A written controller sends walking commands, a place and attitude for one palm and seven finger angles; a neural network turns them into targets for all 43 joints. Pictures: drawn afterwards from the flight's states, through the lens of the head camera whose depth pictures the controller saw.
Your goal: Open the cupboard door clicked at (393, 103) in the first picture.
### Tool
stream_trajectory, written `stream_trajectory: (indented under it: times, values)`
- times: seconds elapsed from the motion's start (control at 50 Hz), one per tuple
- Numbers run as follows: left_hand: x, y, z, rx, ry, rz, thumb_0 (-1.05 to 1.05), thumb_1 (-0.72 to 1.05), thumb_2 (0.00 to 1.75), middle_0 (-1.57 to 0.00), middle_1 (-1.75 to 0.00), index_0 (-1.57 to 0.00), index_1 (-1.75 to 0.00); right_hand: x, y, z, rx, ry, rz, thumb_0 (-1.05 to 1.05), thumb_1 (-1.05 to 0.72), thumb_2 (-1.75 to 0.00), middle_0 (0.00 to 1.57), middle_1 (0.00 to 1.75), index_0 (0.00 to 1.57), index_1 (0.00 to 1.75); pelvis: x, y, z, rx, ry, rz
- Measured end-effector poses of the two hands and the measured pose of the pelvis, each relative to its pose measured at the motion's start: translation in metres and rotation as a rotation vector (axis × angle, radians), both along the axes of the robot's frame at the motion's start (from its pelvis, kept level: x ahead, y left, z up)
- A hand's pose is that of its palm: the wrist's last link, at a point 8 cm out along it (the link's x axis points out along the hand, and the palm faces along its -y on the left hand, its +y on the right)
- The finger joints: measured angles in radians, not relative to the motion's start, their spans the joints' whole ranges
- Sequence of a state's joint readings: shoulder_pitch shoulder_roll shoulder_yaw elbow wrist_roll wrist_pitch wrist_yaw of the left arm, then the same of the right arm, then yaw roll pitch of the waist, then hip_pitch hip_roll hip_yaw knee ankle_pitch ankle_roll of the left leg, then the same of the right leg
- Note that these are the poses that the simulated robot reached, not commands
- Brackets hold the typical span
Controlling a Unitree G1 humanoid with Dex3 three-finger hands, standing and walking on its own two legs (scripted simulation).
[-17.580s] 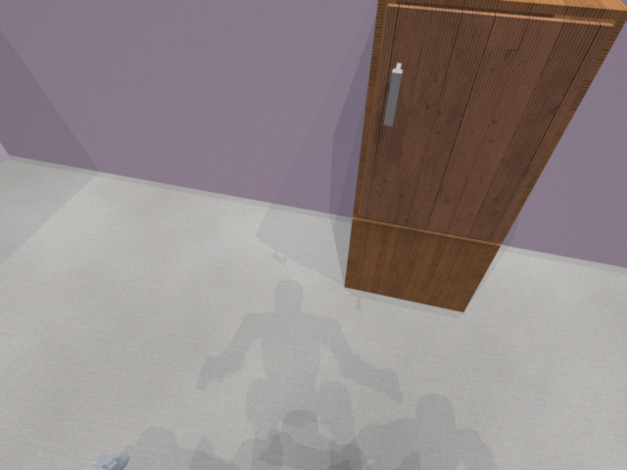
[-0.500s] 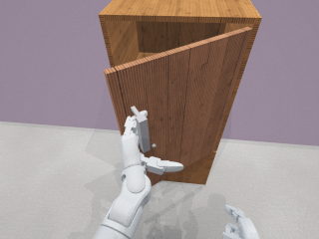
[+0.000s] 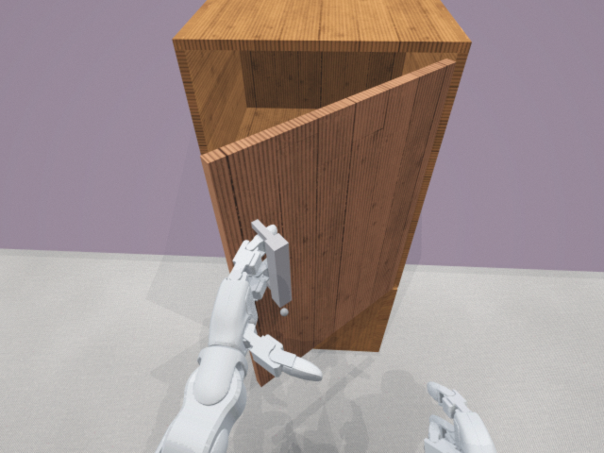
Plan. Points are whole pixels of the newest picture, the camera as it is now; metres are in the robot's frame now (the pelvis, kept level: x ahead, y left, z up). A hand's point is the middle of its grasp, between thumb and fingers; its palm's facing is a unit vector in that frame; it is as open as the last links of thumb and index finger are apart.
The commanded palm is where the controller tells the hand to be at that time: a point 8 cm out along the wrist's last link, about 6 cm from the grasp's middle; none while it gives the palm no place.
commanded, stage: slide the hand sideways off the handle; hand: left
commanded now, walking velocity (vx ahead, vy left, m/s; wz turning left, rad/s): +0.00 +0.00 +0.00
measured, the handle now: (270, 263) +0.34 +0.06 +0.09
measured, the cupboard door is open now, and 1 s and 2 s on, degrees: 41 41 41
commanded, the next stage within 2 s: draw the hand back to the body in 0.66 s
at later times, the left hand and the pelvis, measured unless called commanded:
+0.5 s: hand (239, 343) +0.23 +0.09 +0.09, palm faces -0.02 -1.00 -0.01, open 16.1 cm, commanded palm +0.19 +0.15 +0.09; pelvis +0.03 -0.01 +0.00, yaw +1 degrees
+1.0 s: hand (195, 351) +0.21 +0.13 +0.10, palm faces +0.01 -1.00 -0.06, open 16.3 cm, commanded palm +0.18 +0.19 +0.11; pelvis +0.01 -0.01 -0.01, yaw +2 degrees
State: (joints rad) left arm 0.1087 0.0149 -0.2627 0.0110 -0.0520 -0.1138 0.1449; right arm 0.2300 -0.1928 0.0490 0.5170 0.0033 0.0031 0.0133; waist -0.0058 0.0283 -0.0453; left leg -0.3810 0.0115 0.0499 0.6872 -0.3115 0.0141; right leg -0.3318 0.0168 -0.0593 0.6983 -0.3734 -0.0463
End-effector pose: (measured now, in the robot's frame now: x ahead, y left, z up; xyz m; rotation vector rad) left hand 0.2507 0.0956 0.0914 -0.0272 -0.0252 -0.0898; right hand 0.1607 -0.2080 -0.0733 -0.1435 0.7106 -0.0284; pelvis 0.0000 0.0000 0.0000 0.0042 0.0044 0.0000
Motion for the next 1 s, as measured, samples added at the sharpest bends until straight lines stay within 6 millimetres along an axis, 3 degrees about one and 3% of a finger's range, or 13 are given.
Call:
stream_trajectory:
  times: [0.3, 0.46, 0.6, 0.72, 0.84, 1.0]
  values:
    - [-0.024, 0.026, -0.003, 0.013, 0.032, 0.029, -0.02, -0.5, 0.3, -0.18, -0.32, -0.19, -0.32, 0.034, -0.004, 0.007, -0.02, -0.042, 0.028, 0.01, -0.91, -0.9, 0.2, 0.3, 0.2, 0.3, 0.018, -0.005, -0.001, 0.0, 0.024, 0.01]
    - [-0.037, 0.042, -0.003, 0.038, 0.047, 0.05, -0.02, -0.5, 0.3, -0.2, -0.32, -0.2, -0.32, 0.043, -0.009, 0.005, -0.012, -0.062, 0.026, 0.01, -0.91, -0.9, 0.2, 0.3, 0.2, 0.3, 0.027, -0.011, -0.004, 0.004, 0.041, 0.012]
    - [-0.054, 0.065, -0.005, 0.053, 0.053, 0.118, -0.02, -0.5, 0.3, -0.17, -0.31, -0.18, -0.31, 0.042, -0.018, 0.0, -0.028, -0.067, 0.031, 0.01, -0.91, -0.9, 0.2, 0.3, 0.2, 0.3, 0.028, -0.016, -0.008, 0.001, 0.054, 0.027]
    - [-0.069, 0.066, -0.001, 0.043, 0.021, 0.079, -0.02, -0.5, 0.3, -0.15, -0.3, -0.16, -0.3, 0.037, -0.025, -0.003, -0.042, -0.091, 0.026, 0.01, -0.91, -0.9, 0.2, 0.3, 0.2, 0.3, 0.024, -0.016, -0.011, -0.004, 0.063, 0.039]
    - [-0.067, 0.061, -0.003, 0.049, 0.007, 0.034, -0.02, -0.51, 0.3, -0.15, -0.3, -0.15, -0.3, 0.029, -0.025, -0.005, -0.046, -0.11, 0.011, 0.01, -0.91, -0.9, 0.2, 0.3, 0.2, 0.3, 0.015, -0.014, -0.015, -0.007, 0.063, 0.037]
    - [-0.063, 0.089, 0.015, 0.081, -0.033, 0.099, -0.02, -0.5, 0.3, -0.15, -0.3, -0.15, -0.3, 0.021, -0.017, -0.001, -0.032, -0.128, -0.009, 0.02, -0.91, -0.9, 0.2, 0.3, 0.2, 0.3, 0.014, -0.01, -0.011, -0.014, 0.039, 0.03]
